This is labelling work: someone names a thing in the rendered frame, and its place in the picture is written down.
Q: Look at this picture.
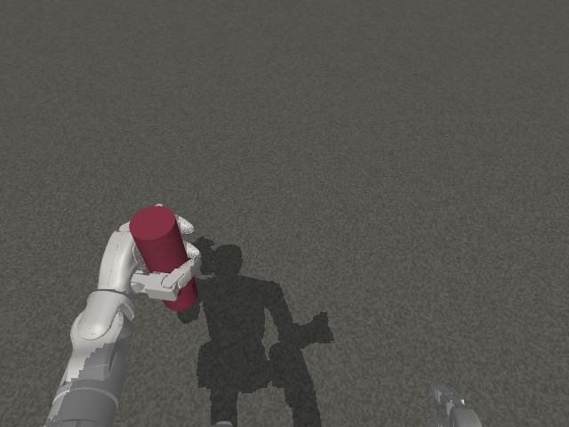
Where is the right robot hand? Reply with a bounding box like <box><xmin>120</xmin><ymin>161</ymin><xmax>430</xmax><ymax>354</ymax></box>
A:
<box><xmin>426</xmin><ymin>381</ymin><xmax>483</xmax><ymax>427</ymax></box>

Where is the left robot arm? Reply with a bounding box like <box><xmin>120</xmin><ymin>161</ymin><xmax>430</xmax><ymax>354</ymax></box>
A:
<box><xmin>43</xmin><ymin>289</ymin><xmax>137</xmax><ymax>427</ymax></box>

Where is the left robot hand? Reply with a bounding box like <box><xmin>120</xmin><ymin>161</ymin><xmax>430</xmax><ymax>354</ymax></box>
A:
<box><xmin>97</xmin><ymin>204</ymin><xmax>202</xmax><ymax>302</ymax></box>

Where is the can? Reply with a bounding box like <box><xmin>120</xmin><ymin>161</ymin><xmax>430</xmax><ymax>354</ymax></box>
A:
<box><xmin>129</xmin><ymin>205</ymin><xmax>198</xmax><ymax>311</ymax></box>

